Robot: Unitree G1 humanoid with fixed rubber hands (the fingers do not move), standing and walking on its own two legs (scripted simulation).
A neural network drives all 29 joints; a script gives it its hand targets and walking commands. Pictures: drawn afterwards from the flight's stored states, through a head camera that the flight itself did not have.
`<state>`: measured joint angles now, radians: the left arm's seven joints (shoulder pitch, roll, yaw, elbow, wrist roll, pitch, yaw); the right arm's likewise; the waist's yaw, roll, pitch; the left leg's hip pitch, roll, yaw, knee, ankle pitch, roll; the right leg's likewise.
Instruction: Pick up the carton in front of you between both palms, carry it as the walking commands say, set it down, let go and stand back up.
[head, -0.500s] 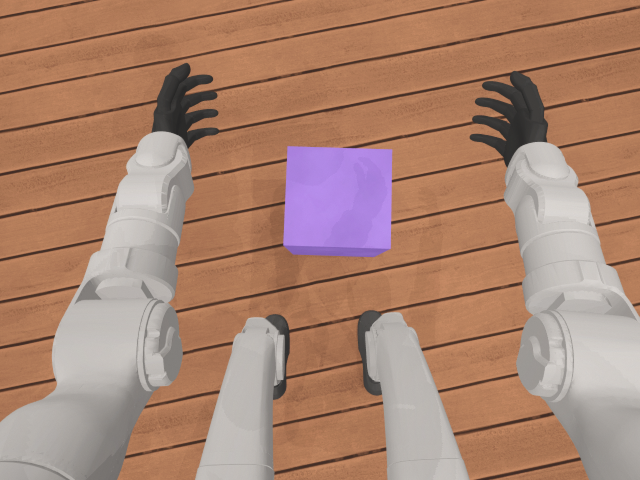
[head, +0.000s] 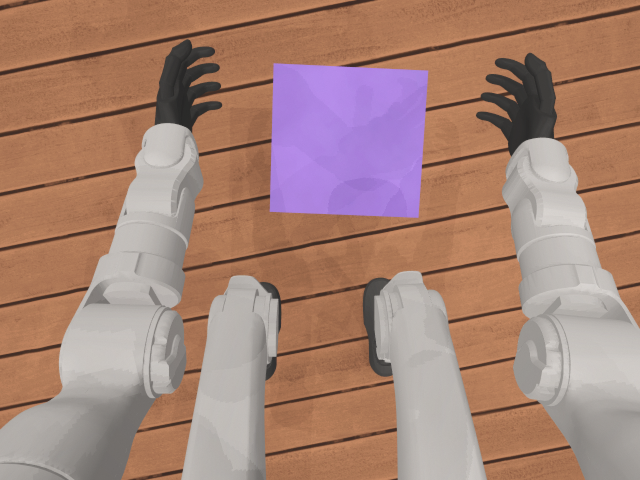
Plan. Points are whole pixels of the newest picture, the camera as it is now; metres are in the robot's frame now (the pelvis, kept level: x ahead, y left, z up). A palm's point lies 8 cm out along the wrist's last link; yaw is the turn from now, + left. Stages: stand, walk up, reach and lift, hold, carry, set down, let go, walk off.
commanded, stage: reach and lift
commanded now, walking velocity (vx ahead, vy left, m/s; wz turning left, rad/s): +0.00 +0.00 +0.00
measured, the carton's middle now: (341, 153) +0.46 -0.04 -0.39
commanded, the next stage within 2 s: none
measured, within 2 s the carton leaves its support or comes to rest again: leaves its support in 1.28 s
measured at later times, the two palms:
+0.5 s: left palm (220, 140) +0.48 +0.15 -0.32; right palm (461, 149) +0.46 -0.22 -0.32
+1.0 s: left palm (240, 135) +0.48 +0.12 -0.32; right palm (443, 146) +0.46 -0.19 -0.32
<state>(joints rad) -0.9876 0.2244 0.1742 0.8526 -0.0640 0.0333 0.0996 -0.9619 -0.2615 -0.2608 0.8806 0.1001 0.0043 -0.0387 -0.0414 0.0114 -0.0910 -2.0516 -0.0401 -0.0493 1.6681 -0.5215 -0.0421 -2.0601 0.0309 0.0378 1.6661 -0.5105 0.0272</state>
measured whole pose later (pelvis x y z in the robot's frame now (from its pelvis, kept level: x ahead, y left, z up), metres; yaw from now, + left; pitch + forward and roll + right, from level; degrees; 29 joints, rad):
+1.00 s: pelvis -0.04 +0.00 -0.14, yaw +0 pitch +40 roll +0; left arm -1.36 0.27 -0.01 1.13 -0.25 -0.02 0.15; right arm -1.32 -0.30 -0.06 1.13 0.24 -0.04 -0.12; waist -0.04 0.02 0.27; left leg -2.30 -0.06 -0.04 2.14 -0.54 -0.06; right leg -2.31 0.02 0.04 2.14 -0.52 0.04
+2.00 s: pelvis -0.03 +0.01 +0.00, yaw -1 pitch +41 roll +0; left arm -0.90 -0.04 0.42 0.69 0.16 0.29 0.09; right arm -0.88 -0.01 -0.40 0.67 -0.16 0.31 -0.04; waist -0.03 0.03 -0.20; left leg -1.91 -0.13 -0.09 1.71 -0.52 -0.06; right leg -1.92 0.10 0.10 1.70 -0.50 0.07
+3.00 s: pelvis +0.07 +0.00 +0.25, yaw -2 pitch +5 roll +0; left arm -0.23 -0.14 0.24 0.42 0.18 0.45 0.05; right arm -0.22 0.14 -0.24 0.42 -0.18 0.47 -0.04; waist 0.00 0.01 -0.13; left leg -0.35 -0.06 -0.15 0.57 -0.29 -0.01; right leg -0.37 0.06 0.15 0.56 -0.27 0.02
